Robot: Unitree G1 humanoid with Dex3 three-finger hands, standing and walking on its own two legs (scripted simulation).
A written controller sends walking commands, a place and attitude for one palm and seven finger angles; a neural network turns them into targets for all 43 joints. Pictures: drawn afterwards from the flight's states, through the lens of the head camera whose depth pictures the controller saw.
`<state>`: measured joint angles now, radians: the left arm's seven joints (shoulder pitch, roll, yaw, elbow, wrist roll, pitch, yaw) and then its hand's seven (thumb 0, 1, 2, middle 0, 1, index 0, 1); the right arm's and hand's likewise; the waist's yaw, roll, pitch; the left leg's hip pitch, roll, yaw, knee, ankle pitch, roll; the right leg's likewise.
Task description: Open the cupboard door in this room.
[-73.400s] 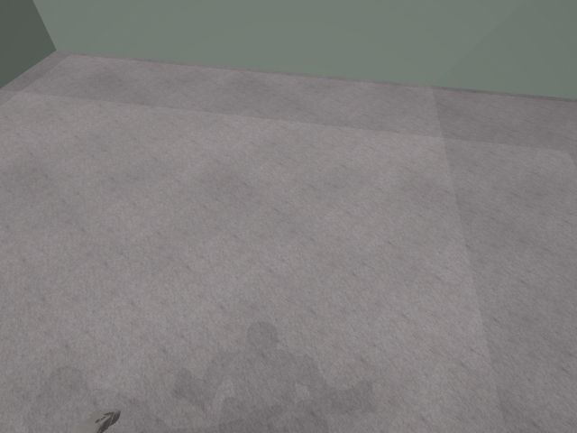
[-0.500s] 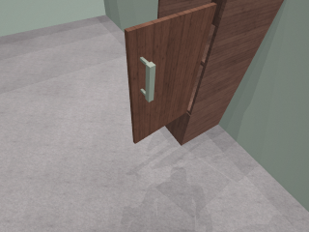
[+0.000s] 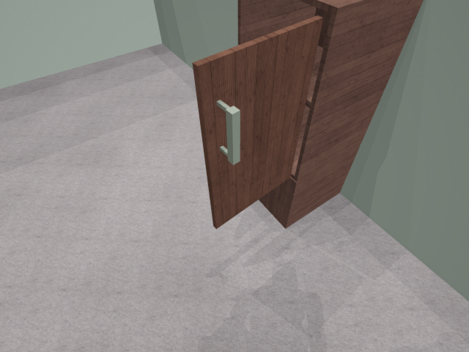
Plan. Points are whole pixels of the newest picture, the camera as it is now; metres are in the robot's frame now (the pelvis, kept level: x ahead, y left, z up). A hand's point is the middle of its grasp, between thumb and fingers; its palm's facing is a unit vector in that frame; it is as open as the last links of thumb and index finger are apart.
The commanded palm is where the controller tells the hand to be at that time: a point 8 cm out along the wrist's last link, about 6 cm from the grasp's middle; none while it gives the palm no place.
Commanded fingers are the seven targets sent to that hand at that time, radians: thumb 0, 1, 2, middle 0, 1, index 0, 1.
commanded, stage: let the arm hang, fingers relaxed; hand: left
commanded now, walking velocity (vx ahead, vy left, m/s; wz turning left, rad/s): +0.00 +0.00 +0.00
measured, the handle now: (227, 133) +0.57 +0.05 +0.04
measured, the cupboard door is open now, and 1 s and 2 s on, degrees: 95 95 95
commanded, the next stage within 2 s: look to check the result in 0.22 s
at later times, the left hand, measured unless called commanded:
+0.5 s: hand out of the picture +0.01 +0.17 -0.17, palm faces +0.03 -0.98 -0.20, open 7.4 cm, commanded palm none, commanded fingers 0.00 0.90 0.90 -0.20 -0.30 -0.20 -0.30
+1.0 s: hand out of the picture +0.04 +0.17 -0.17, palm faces +0.02 -0.97 -0.22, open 7.4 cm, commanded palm none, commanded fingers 0.00 0.90 0.90 -0.20 -0.30 -0.20 -0.30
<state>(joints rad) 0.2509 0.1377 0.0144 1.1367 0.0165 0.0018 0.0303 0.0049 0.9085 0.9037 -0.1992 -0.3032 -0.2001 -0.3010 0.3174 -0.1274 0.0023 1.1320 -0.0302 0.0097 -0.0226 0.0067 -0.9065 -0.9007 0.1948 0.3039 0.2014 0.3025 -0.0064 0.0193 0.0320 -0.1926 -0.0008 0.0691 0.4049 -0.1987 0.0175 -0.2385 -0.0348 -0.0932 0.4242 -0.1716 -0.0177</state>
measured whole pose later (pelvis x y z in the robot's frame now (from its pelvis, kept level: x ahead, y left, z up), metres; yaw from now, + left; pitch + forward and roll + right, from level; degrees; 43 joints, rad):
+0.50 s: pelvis +0.01 +0.00 +0.00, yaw +0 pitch -1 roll +1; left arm 0.26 0.13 0.01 1.15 0.02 -0.01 0.03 0.00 0.91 0.90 -0.20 -0.30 -0.20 -0.30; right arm 0.27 -0.14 0.00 1.13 -0.03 0.00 -0.03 0.01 -0.91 -0.90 0.19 0.30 0.20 0.30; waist 0.00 0.02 0.04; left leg -0.16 0.00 0.07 0.39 -0.21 0.01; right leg -0.21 -0.03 -0.09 0.41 -0.18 -0.02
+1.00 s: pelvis +0.02 -0.01 +0.00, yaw +0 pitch -1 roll +0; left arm 0.22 0.16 0.01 1.15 0.01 -0.02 0.03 0.00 0.91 0.90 -0.20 -0.30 -0.20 -0.30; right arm 0.25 -0.17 0.00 1.15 -0.03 0.00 -0.03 0.01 -0.91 -0.90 0.19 0.30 0.20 0.30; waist -0.01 0.02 0.04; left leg -0.14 0.01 0.06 0.36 -0.21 0.00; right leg -0.18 -0.02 -0.10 0.38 -0.19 -0.03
